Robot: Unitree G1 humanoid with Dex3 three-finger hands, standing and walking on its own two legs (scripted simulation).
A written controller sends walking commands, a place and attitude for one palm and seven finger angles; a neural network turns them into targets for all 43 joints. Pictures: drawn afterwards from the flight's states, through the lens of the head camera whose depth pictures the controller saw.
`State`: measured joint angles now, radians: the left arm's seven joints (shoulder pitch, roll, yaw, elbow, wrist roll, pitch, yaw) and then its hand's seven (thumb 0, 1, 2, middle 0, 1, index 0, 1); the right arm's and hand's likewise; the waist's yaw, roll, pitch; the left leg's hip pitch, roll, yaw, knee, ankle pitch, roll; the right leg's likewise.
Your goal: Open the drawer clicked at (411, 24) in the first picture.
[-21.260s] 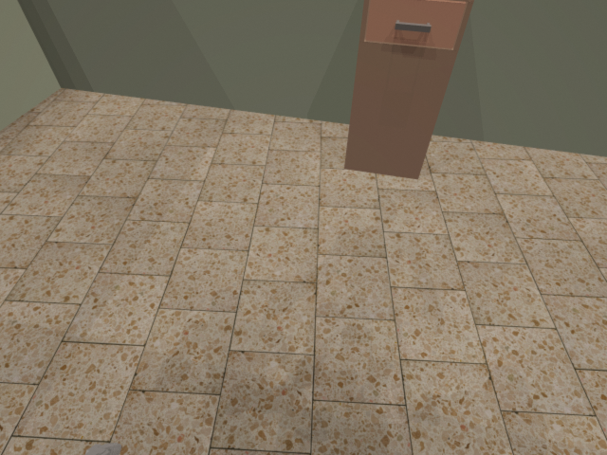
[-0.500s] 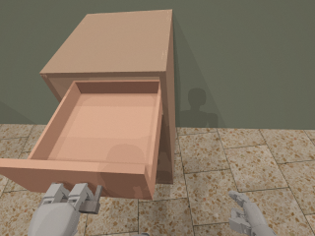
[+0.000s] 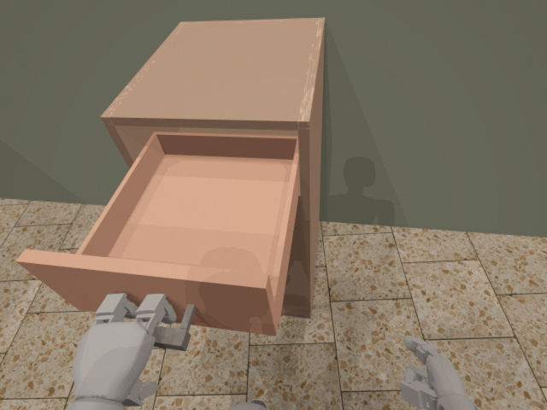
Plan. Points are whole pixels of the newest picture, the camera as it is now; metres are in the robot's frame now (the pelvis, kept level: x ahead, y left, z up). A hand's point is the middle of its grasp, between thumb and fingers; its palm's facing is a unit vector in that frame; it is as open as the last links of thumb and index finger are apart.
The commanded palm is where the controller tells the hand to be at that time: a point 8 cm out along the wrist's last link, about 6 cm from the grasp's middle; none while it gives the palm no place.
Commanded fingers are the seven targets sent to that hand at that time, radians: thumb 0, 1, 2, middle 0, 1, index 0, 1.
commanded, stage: open the thumb to release the handle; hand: left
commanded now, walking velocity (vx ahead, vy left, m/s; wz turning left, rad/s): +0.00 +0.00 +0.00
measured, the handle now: (146, 320) +0.23 +0.21 +0.04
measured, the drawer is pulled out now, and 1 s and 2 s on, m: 0.30 0.30 0.30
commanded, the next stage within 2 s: lift the hand off the handle in 0.06 s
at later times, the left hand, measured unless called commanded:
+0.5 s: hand (139, 358) +0.19 +0.21 +0.01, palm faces +0.04 -0.11 -0.99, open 13.2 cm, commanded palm +0.17 +0.21 +0.07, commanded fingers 0.00 -0.50 0.30 -0.30 -1.20 -0.30 -1.20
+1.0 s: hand (125, 345) +0.19 +0.22 +0.05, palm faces +0.01 -0.15 -0.99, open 12.9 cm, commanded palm +0.17 +0.22 +0.14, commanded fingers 0.00 -0.50 0.30 -0.30 -1.20 -0.30 -1.20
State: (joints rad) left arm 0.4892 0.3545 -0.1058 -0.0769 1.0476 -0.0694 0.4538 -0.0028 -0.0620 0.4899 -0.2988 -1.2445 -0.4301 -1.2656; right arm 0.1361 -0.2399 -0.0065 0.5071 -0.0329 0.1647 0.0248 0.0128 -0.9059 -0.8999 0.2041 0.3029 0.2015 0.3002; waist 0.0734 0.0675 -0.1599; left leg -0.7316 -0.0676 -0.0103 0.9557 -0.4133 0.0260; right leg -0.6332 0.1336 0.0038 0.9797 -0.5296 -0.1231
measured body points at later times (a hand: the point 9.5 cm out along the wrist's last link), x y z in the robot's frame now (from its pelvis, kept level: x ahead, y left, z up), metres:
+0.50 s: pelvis -0.01 +0.01 +0.00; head +0.01 -0.03 +0.45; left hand +0.18 +0.22 +0.07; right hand +0.19 -0.20 -0.11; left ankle +0.03 +0.11 -0.68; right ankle -0.03 -0.05 -0.68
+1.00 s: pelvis +0.00 +0.03 +0.02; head +0.01 -0.01 +0.46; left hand +0.18 +0.22 +0.11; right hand +0.21 -0.19 -0.08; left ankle +0.03 +0.11 -0.68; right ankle -0.03 -0.05 -0.68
